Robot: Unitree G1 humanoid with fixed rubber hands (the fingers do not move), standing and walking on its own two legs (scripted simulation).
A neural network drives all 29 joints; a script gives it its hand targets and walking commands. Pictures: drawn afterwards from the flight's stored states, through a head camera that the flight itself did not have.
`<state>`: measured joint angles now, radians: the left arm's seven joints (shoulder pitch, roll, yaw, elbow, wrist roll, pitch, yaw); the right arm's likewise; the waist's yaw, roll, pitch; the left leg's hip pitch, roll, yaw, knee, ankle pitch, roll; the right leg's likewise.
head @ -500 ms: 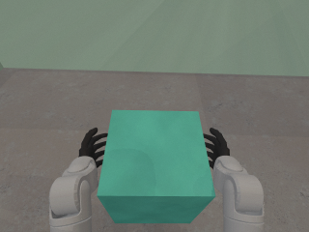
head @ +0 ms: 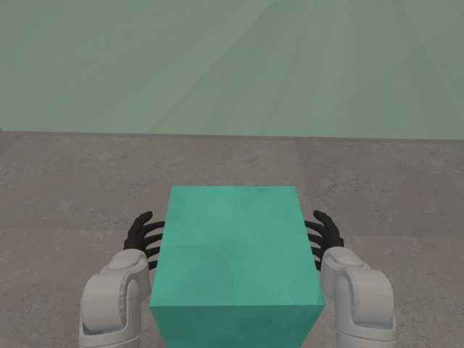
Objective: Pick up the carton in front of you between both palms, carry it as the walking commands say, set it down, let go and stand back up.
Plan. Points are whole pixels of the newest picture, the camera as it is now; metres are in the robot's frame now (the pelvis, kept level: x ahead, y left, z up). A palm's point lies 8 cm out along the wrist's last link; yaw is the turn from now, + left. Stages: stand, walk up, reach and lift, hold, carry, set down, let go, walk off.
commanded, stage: carry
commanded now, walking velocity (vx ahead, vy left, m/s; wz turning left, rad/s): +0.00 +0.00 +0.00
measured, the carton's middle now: (233, 277) +0.25 +0.00 +0.02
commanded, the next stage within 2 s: hold in 1.32 s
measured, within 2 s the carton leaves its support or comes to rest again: neither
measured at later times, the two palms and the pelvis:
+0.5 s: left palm (148, 270) +0.25 +0.15 +0.04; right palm (324, 269) +0.25 -0.15 +0.04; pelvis -0.03 +0.00 +0.00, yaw +0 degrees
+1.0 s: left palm (145, 275) +0.24 +0.15 +0.04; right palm (324, 274) +0.24 -0.15 +0.04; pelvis -0.05 +0.00 +0.00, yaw +0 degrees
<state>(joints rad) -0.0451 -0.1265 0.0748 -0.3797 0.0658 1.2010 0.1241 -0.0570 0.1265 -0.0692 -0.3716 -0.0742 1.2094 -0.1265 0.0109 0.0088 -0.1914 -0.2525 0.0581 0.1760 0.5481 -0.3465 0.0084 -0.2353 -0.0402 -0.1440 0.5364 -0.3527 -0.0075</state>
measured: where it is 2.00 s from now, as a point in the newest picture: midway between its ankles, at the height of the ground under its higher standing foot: outside the picture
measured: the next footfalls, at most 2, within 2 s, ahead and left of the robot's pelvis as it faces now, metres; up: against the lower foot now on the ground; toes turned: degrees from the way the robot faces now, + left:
none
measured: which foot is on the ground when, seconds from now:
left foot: down 0.00-1.00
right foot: down 0.00-1.00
